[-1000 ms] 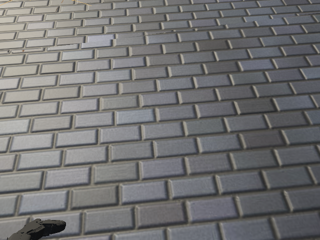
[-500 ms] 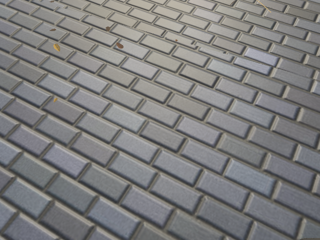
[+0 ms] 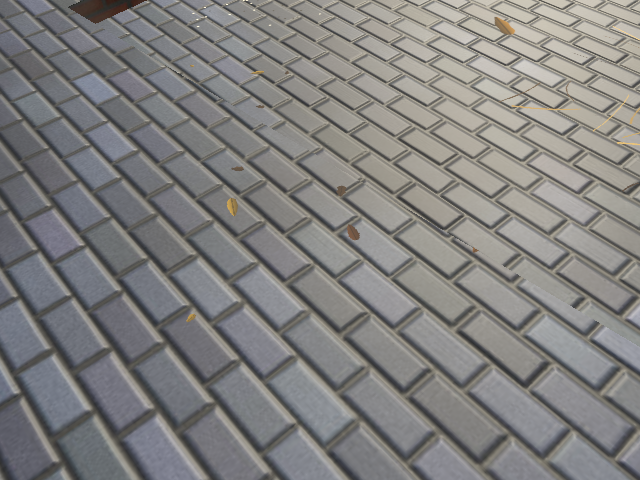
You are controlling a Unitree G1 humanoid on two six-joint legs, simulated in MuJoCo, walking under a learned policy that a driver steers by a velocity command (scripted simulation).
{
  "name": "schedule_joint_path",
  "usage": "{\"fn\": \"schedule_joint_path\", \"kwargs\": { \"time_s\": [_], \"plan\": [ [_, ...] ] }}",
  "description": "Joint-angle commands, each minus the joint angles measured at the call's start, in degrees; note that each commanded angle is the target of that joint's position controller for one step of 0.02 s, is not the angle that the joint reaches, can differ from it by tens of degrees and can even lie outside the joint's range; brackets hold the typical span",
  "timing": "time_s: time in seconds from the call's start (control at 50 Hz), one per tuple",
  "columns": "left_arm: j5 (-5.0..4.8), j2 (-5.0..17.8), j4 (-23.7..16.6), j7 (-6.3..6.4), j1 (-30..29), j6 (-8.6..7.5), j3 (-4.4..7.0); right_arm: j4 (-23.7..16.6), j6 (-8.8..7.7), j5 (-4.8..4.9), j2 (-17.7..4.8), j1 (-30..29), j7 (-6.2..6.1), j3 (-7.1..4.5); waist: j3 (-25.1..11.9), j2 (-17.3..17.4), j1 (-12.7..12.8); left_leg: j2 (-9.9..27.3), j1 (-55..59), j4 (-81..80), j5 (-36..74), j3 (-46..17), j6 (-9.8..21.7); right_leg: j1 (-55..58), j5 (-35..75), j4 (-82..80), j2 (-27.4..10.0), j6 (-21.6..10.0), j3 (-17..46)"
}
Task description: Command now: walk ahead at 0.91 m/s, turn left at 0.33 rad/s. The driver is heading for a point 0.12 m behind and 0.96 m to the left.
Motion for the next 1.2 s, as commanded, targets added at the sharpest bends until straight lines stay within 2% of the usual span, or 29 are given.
{"fn": "schedule_joint_path", "kwargs": {
  "time_s": [0.02,0.12,0.18,0.24,0.26,0.28,0.3,0.32,0.34,0.36,0.38,0.4,0.44,0.48,0.52,0.58,0.64,0.7,0.72,0.74,0.76,0.78,0.8,0.82,0.86,0.92,1.02,1.14,1.2],
  "plan": [
    [-0.73,5.0,1.1,-0.23,6.6,-1.83,1.17,-5.4,-0.76,-0.45,-2.7,-6.3,1.05,-0.01,5.0,-8.8,1.9,3.8,-21.0,-0.6,3.9,-3.4,-0.3,13.8,-10.3,-16.9,-12.9,-3.8,19.5],
    [-1.71,4.6,5.0,-0.65,11.6,-2.73,0.59,-9.1,-1.07,-0.36,-1.8,-17.9,1.38,1.59,8.0,-7.7,2.8,3.5,-22.7,-11.9,10.5,3.3,-1.3,12.3,16.4,-20.6,-10.8,-3.8,8.2],
    [-1.83,4.0,7.7,-0.42,13.6,-2.79,-0.12,-10.6,-1.77,-0.31,2.2,-24.6,2.42,4.11,9.8,-6.9,3.5,4.0,-10.7,-27.3,15.8,13.9,-0.8,7.6,39.8,-23.3,-9.3,-3.1,2.3],
    [-2.16,7.9,9.8,0.34,14.5,-2.88,0.15,-7.3,-2.19,-0.4,1.3,-17.8,1.41,4.16,4.6,-10.3,-0.1,-1.6,3.1,-32.4,15.7,15.8,1.2,12.2,75.3,-11.4,-10.1,-1.3,0.4],
    [-5.02,13.4,7.9,2.41,10.6,-2.56,1.42,-8.1,-3.3,4.51,-3.6,-11.8,0.48,0.99,-1.8,-15.5,-5.8,0.4,10.4,-33.4,17.8,9.8,2.1,14.4,81.0,-3.6,-13.6,-0.7,2.2],
    [-4.23,12.5,7.3,3.11,5.7,-1.8,1.13,-4.5,-3.58,5.22,-6.6,-2.6,-0.06,-0.09,-6.7,-14.0,-11.0,2.1,16.5,-40.7,26.9,8.1,3.8,17.5,78.8,6.0,-12.2,0.8,-0.8],
    [-2.57,10.5,5.8,3.3,4.0,-1.56,0.7,-1.3,-3.11,4.24,-8.0,5.7,-1.0,-0.97,-11.9,-10.7,-13.8,6.0,31.0,-42.2,35.4,3.8,5.4,10.0,64.3,19.9,-9.6,2.2,-2.2],
    [1.71,2.6,3.2,2.47,7.1,-2.29,-1.28,0.3,-2.26,2.79,-11.1,7.7,-1.93,-0.89,-15.4,10.7,-7.2,16.5,51.0,-30.1,65.3,-9.5,8.5,-11.6,-9.7,40.4,0.1,3.7,-1.8],
    [-1.26,2.4,3.5,1.17,14.6,-3.17,-2.24,-1.1,-2.15,0.81,-9.3,8.0,-1.72,-0.62,-28.0,9.4,-5.6,28.9,62.4,-31.5,67.5,-29.9,21.7,-24.5,-21.5,57.3,1.9,5.7,8.2],
    [-2.43,8.3,1.8,1.06,7.7,-3.66,-0.98,-3.4,-1.84,1.54,-8.2,3.8,-1.75,-1.48,-23.7,-0.3,-7.7,24.9,53.6,-36.3,63.2,-25.5,20.5,-24.6,-16.2,56.2,-0.6,5.5,9.7],
    [-2.96,8.0,-1.0,1.33,2.4,-3.83,-0.79,-4.4,-1.79,3.17,-7.7,-1.2,-1.91,-1.7,-13.3,-2.2,-5.1,20.7,44.5,-39.5,56.0,-20.2,18.5,-27.8,-14.3,53.0,-1.9,5.2,7.9],
    [-2.0,7.4,-1.3,1.66,0.6,-3.73,-0.73,-5.3,-1.69,3.89,-7.1,-4.4,-2.05,-1.71,-8.0,-7.6,-2.5,17.9,34.8,-43.0,51.1,-18.0,16.7,-27.0,-12.0,49.9,-2.9,5.0,6.9],
    [-1.09,7.3,-3.2,1.98,-0.9,-2.64,-0.17,-6.2,-1.11,3.76,-6.4,-5.9,-2.28,-1.82,-1.7,-6.8,0.5,14.6,19.7,-47.4,48.0,-16.2,15.5,-22.2,-9.0,44.9,-3.2,5.8,6.6],
    [-1.44,4.6,-5.0,2.17,-0.6,-1.48,-0.57,-6.3,-0.33,3.61,-5.6,-7.3,-2.58,-1.94,-1.3,-1.7,3.1,12.1,11.1,-47.6,46.6,-13.4,14.3,-18.9,-7.3,34.5,-3.5,6.8,6.2],
    [-1.12,3.2,-6.8,2.52,-5.4,-0.69,-1.04,-6.3,0.85,3.5,-7.2,-7.3,-3.46,-2.72,-2.1,0.4,2.4,8.4,3.7,-46.4,47.4,-11.7,11.9,-13.5,-2.3,24.1,0.0,7.4,3.5],
    [-1.4,3.3,-9.1,2.42,-11.4,0.31,-0.9,-5.5,3.0,4.75,-8.6,-5.3,-4.76,-3.68,-6.2,1.8,0.7,4.7,0.6,-43.5,38.9,-12.6,6.0,-4.9,9.5,12.8,4.2,7.1,3.5],
    [-2.48,4.7,-10.7,2.11,-14.8,0.85,-0.18,-6.0,4.05,4.94,-7.6,-5.4,-5.38,-3.63,-6.8,4.0,0.4,5.1,4.0,-41.4,20.3,-19.3,3.6,-2.4,11.8,5.1,3.8,7.1,8.1],
    [-3.57,7.2,-9.1,1.61,-9.7,0.46,1.5,-7.1,3.25,4.71,-4.2,-4.7,-4.62,-2.8,-6.5,2.5,2.4,4.8,-1.0,-33.2,-12.5,-22.0,2.3,9.9,7.9,-1.0,-3.0,3.3,10.3],
    [-2.77,8.9,-9.0,2.02,-5.0,0.47,2.03,-5.7,2.89,4.23,0.3,1.3,-4.04,-1.56,-10.3,-5.2,2.2,0.4,-7.1,-17.9,-23.5,-14.5,0.3,20.3,-6.3,-3.5,-13.3,-0.9,19.1],
    [-0.87,11.9,-8.5,1.87,-1.0,0.49,2.63,-8.9,1.82,5.44,0.4,3.5,-3.49,-0.92,-11.2,-18.1,0.9,-1.9,-20.2,-8.1,-22.0,-7.3,-0.1,26.8,-31.7,-13.9,-24.3,-8.3,43.9],
    [-1.4,11.9,-9.6,1.9,-5.2,-0.19,3.3,-8.9,1.15,5.63,-4.3,1.9,-3.39,-1.76,-6.2,-19.0,0.2,4.2,-25.9,0.6,-14.5,-3.2,-2.2,22.1,-40.8,-17.3,-26.2,-10.2,52.2],
    [-2.23,8.8,-10.3,2.04,-7.2,-0.65,2.57,-8.1,1.34,4.62,-8.3,-0.4,-3.4,-2.98,-2.1,-13.6,0.6,6.3,-25.7,3.8,-9.8,-1.8,-3.4,17.2,-35.5,-16.3,-23.7,-8.4,44.8],
    [-2.51,7.7,-10.3,2.0,-7.7,-0.72,2.27,-7.0,1.72,3.68,-8.8,-0.2,-3.41,-3.53,-0.8,-9.0,0.0,7.8,-23.5,5.7,-6.5,-0.5,-4.2,13.6,-28.8,-15.4,-20.4,-6.1,36.1],
    [0.47,7.2,-8.0,1.81,-5.8,0.65,1.39,-7.9,2.13,-3.84,-8.9,-4.9,-0.58,-3.4,1.5,1.4,0.3,6.0,-19.6,4.8,-4.0,1.4,-3.6,5.1,-25.4,-17.7,-18.4,-5.1,29.1],
    [0.02,8.5,-6.2,1.12,-4.3,0.62,2.04,-9.0,2.74,-2.03,-3.4,-4.5,1.71,-2.14,2.7,-6.8,-0.6,7.4,-20.5,7.5,1.3,2.8,-3.4,3.9,-19.0,-19.2,-14.2,-3.7,18.2],
    [-0.88,6.7,-5.0,-0.01,-2.7,-0.34,1.78,-9.3,3.38,0.0,-3.8,-5.3,2.03,-2.15,1.9,-9.5,-0.6,8.4,-22.6,8.7,7.0,1.9,-4.1,5.1,-14.3,-20.3,-14.5,-3.6,11.9],
    [-0.68,7.2,-1.4,0.19,4.2,-1.51,2.1,-10.5,3.81,-0.06,-3.5,-11.6,2.28,-1.99,5.3,-8.1,1.9,9.3,-29.3,4.2,11.9,1.9,-4.3,12.1,-8.1,-21.2,-17.2,-3.9,3.9],
    [0.11,7.5,3.2,1.22,10.8,-1.44,2.0,-13.5,3.1,0.09,-1.4,-23.0,4.44,-0.46,11.3,-7.4,5.4,11.4,-29.6,-10.7,9.2,10.1,-0.2,20.1,-0.4,-23.7,-18.6,-2.9,-7.4],
    [0.51,7.7,5.7,1.64,12.3,-0.89,1.67,-14.8,2.81,0.09,0.2,-26.0,4.24,0.69,12.7,-7.2,4.5,9.2,-23.6,-19.2,2.5,16.0,3.7,23.3,26.0,-19.0,-18.3,-2.2,-14.5]
  ]
}}
Keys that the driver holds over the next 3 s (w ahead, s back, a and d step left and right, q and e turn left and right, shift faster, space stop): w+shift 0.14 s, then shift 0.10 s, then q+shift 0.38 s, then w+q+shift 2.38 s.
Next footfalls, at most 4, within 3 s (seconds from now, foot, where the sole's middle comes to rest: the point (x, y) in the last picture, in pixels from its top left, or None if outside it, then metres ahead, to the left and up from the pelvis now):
0.30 left None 0.42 0.07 -0.77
0.72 right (384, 425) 0.63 -0.07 -0.77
1.28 left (187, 387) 0.72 0.38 -0.77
1.70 right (75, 277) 1.05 0.74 -0.78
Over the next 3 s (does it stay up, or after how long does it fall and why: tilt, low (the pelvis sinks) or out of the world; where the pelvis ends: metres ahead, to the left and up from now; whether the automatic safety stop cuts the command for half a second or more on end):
stays up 0.54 1.66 -0.04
